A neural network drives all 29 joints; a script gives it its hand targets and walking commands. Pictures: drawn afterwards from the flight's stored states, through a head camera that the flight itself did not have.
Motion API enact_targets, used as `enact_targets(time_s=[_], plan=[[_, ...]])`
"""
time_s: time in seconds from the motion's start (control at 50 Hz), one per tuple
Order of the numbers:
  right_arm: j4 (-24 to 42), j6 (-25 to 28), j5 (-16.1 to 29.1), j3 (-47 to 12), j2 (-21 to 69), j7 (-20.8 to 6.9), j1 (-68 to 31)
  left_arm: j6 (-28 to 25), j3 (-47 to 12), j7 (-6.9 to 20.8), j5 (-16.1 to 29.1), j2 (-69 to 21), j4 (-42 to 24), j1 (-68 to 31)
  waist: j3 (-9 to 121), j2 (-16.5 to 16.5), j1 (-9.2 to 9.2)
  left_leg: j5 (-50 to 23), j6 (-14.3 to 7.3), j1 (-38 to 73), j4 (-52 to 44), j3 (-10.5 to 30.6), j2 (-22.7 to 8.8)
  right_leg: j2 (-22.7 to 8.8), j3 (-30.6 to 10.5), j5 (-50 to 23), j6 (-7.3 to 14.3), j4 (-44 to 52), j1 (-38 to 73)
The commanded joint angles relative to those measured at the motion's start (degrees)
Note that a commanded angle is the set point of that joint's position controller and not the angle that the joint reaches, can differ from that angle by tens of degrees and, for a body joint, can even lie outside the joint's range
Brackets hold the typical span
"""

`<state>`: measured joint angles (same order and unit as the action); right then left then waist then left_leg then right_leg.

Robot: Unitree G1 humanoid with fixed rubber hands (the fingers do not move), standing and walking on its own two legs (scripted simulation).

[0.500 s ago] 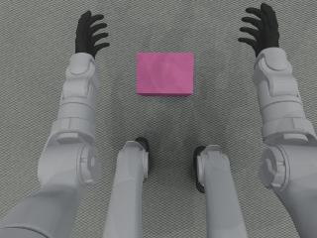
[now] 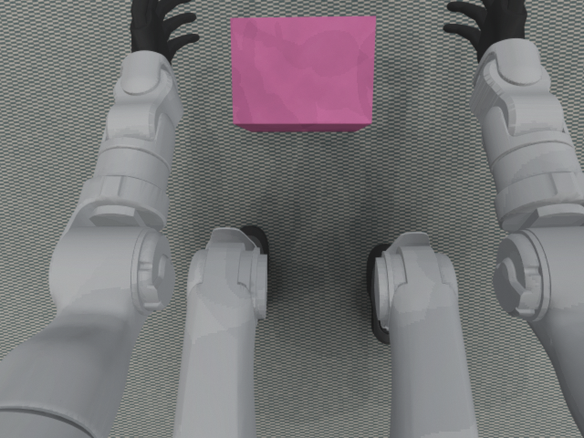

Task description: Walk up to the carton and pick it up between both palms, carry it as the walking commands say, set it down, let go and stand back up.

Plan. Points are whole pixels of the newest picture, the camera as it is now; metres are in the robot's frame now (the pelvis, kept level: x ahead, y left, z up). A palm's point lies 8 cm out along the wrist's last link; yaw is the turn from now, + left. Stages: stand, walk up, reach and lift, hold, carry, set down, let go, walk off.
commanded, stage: reach and lift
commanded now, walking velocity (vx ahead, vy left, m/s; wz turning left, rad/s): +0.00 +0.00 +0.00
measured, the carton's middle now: (302, 84) +0.52 +0.04 -0.36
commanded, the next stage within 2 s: none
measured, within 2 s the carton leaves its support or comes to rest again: leaves its support in 1.90 s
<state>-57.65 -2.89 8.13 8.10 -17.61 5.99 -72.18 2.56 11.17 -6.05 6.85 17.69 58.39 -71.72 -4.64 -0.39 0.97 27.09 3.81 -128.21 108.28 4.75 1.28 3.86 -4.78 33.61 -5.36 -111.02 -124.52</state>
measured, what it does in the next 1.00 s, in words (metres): lowers itself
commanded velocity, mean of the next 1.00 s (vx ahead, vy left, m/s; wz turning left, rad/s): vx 0.00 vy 0.00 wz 0.00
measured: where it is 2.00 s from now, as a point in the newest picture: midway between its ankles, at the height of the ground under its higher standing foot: (316, 300)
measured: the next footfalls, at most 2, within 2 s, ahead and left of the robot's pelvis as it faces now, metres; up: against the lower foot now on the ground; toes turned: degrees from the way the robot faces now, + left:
none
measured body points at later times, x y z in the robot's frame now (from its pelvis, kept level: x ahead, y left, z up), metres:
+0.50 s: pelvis +0.00 +0.00 -0.07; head +0.38 +0.00 +0.16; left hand +0.52 +0.21 -0.28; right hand +0.53 -0.16 -0.28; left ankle +0.12 +0.14 -0.41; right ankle +0.09 -0.14 -0.41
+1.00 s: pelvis -0.01 +0.00 -0.07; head +0.37 +0.00 +0.15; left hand +0.52 +0.20 -0.28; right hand +0.53 -0.15 -0.28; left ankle +0.12 +0.14 -0.41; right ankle +0.09 -0.14 -0.41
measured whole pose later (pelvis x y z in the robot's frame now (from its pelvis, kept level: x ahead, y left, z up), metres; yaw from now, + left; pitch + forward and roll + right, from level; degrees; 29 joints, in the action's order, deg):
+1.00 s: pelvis -0.01 +0.00 -0.07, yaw +0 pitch +37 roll +0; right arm -68.1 0.3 12.9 0.3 -19.1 6.0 -84.4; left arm -2.0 4.1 -5.0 14.6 21.8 73.8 -85.8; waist -23.4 -0.2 1.3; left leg 27.8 3.4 -132.4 123.1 3.6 -1.1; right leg 2.1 -3.9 34.0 -4.0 -126.6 -129.7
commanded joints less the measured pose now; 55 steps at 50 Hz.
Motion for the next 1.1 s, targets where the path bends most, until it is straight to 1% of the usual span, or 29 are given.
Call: enact_targets(time_s=[0.0,0.14,0.26,0.28,0.32,0.34,0.36,0.4,0.48,0.54,0.62,0.78,0.94,1.08], plan=[[4.56,1.7,0.73,-0.41,-6.59,0.37,-13.5,-1.82,-0.32,-0.2,1.05,6.69,-4.13,-13.09,62.19,0.54,0.28,-16.99,-0.34,41.77,-3.35,-8.22,0.52,0.18,9.45,-14.68,1.06,7.74,22.96],[3.53,2.59,2.58,-2.66,-7.49,0.89,-15.67,-3.17,-2.41,-0.3,3.5,8.45,-2.23,-15.5,61.47,0.3,0.58,-18.64,-0.35,39.11,1.45,-7.61,-0.25,-0.53,8.68,-16.81,1.0,2.82,22.76],[1.7,3.18,4.03,-4.32,-8.31,0.77,-18.09,-4.11,-4.1,-0.11,5.31,9.62,0.3,-18.24,58.84,0.31,0.83,-18.85,-0.41,36.7,4.86,-7.05,-0.92,-1.25,7.91,-17.33,1.09,-0.66,21.96],[1.17,3.25,4.15,-4.72,-8.43,0.67,-18.8,-4.26,-4.16,-0.12,5.39,9.68,0.35,-19.07,57.98,0.18,1.35,-18.03,-0.33,35.35,5.19,-7.23,-0.9,-1.43,7.74,-16.72,1.24,-1.11,22.56],[0.21,3.35,4.18,-5.39,-8.29,0.58,-19.84,-4.7,-3.53,0.11,5.74,10.61,1.93,-19.7,54.85,-1.71,1.87,-17.9,-0.71,32.59,5.99,-6.84,-0.94,-1.64,7.39,-17.0,1.12,-2.17,22.58],[-0.07,3.36,4.17,-5.61,-8.08,0.54,-20.43,-4.91,-3.54,0.27,6.09,10.92,2.55,-20.33,53.62,-2.5,1.81,-18.03,-0.97,31.67,6.52,-6.52,-0.97,-1.72,7.21,-17.33,1.04,-2.69,22.25],[0.08,3.35,4.05,-5.5,-7.92,0.52,-21.53,-5.03,-4.0,0.47,6.55,11.0,3.01,-21.52,52.75,-2.76,1.16,-17.6,-1.29,31.54,7.06,-6.16,-1.05,-1.69,7.02,-17.03,1.03,-2.99,20.84],[-0.85,3.61,3.8,-5.58,-7.73,0.3,-22.29,-5.26,-4.45,0.68,6.66,10.7,5.51,-22.09,49.58,-2.1,1.1,-17.88,-1.12,31.21,7.96,-5.8,-1.18,-1.74,6.67,-16.79,1.07,-3.66,18.86],[-2.64,3.99,3.95,-6.3,-7.59,-0.23,-22.07,-5.62,-4.23,0.97,6.28,10.77,9.02,-21.58,45.45,-1.75,1.78,-18.19,-1.03,29.99,8.84,-5.42,-1.35,-1.91,5.97,-17.51,1.1,-4.71,17.87],[-3.01,4.16,4.08,-6.49,-7.45,-0.17,-21.43,-5.85,-4.05,1.07,6.32,10.95,9.43,-21.22,45.9,-1.69,1.88,-19.1,-1.1,30.33,9.41,-5.53,-1.44,-1.82,5.86,-18.65,1.12,-5.18,18.66],[-3.2,4.29,4.32,-6.61,-7.21,0.02,-21.23,-5.96,-4.79,1.24,7.21,10.33,9.59,-21.26,46.12,-1.25,1.38,-19.74,-1.21,30.74,9.79,-5.57,-1.56,-1.8,5.81,-19.22,1.28,-5.43,18.99],[-3.92,4.21,4.7,-6.96,-6.93,0.17,-23.5,-5.7,-6.12,1.28,8.34,9.91,9.82,-23.35,45.72,-1.28,1.12,-17.62,-1.42,30.45,9.38,-5.58,-1.6,-2.0,5.58,-17.18,1.62,-5.07,19.29],[-5.67,4.17,4.71,-7.28,-6.14,0.03,-25.54,-5.44,-6.58,0.98,7.72,9.04,10.94,-25.28,44.41,-1.18,1.27,-14.96,-1.57,30.94,8.48,-5.57,-1.28,-1.89,5.61,-14.22,1.78,-4.49,18.46],[-6.12,4.49,4.33,-7.58,-4.4,0.14,-26.85,-5.65,-6.89,0.71,6.93,6.85,11.48,-26.54,44.4,-1.28,1.12,-14.47,-1.64,31.69,8.05,-5.64,-0.65,-1.37,5.73,-13.9,1.66,-4.23,18.78]])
